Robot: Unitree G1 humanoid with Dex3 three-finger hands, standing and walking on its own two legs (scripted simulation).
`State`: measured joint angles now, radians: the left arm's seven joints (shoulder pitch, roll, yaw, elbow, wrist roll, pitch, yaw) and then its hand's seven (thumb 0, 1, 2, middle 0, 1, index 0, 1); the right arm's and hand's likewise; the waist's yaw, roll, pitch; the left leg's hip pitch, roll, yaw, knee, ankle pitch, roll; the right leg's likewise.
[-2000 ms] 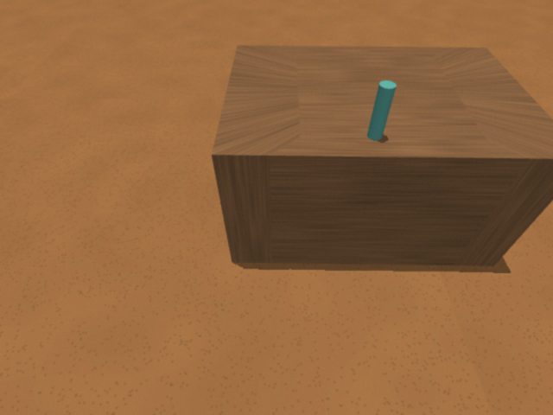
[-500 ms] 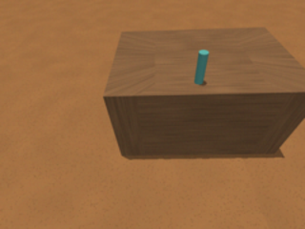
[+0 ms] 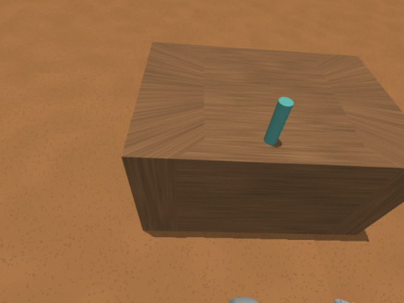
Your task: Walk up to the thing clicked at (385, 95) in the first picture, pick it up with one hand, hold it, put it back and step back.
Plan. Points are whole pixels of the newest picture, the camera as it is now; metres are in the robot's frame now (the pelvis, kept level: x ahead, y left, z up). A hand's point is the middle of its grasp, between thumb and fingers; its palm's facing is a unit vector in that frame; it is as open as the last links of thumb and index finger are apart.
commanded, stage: walk up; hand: right
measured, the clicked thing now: (277, 122) +0.68 -0.26 -0.08
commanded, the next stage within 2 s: none
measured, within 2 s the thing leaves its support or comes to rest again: neither
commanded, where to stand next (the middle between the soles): +0.27 -0.04 m, yaw +0 degrees
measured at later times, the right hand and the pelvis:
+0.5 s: hand (338, 275) +0.22 -0.33 -0.15, palm faces -0.01 +0.95 -0.30, open 7.4 cm; pelvis +0.17 -0.07 +0.00, yaw -2 degrees
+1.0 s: hand (314, 233) +0.32 -0.30 -0.15, palm faces -0.03 +0.93 -0.35, open 7.4 cm; pelvis +0.19 -0.05 -0.02, yaw -1 degrees
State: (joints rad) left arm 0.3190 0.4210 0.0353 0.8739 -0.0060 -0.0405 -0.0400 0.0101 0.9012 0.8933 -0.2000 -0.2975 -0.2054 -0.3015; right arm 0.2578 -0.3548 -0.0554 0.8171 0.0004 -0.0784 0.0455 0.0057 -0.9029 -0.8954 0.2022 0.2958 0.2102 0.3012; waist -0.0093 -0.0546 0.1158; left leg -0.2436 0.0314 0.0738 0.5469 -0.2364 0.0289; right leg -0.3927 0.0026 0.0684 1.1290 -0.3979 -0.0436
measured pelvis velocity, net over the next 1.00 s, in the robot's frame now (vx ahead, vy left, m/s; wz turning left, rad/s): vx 0.19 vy -0.05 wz -0.01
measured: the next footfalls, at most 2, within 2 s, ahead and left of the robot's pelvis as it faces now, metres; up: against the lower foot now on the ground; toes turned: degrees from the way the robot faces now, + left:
right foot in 0.26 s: +0.20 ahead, -0.18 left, +0.00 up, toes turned -2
left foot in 0.72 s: +0.29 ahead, +0.08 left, +0.00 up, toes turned +0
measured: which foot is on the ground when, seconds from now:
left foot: down 0.00-0.30, up 0.32-0.70, down 0.72-1.00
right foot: up 0.00-0.24, down 0.26-1.00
